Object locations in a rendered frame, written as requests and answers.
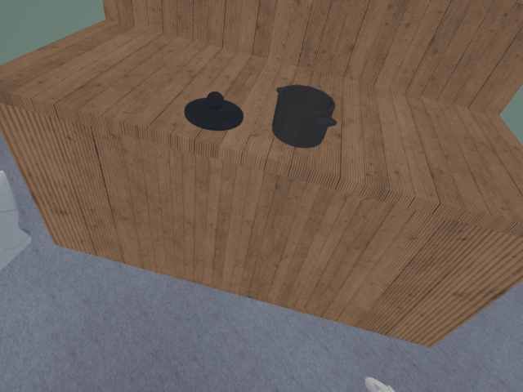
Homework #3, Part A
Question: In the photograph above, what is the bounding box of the knob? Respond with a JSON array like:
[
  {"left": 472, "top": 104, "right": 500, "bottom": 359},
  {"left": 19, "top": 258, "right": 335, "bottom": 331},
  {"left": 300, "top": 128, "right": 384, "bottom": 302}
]
[{"left": 206, "top": 91, "right": 224, "bottom": 110}]

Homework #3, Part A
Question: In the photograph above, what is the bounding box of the table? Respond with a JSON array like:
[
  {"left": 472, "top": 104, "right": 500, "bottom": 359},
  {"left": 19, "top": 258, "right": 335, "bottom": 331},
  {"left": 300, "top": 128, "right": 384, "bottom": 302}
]
[{"left": 0, "top": 0, "right": 523, "bottom": 348}]

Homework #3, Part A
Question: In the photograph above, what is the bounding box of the robot left hand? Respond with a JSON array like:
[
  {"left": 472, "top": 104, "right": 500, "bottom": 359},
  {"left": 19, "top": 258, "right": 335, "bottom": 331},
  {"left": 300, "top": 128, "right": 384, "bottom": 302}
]
[{"left": 0, "top": 171, "right": 31, "bottom": 271}]

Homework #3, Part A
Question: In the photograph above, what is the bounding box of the lid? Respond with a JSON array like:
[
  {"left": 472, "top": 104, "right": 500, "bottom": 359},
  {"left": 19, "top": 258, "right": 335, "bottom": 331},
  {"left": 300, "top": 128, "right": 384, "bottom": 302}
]
[{"left": 185, "top": 98, "right": 244, "bottom": 131}]

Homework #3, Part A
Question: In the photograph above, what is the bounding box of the pot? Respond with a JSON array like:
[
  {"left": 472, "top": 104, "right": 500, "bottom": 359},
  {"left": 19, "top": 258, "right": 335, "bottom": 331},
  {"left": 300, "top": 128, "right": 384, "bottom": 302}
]
[{"left": 272, "top": 85, "right": 337, "bottom": 148}]

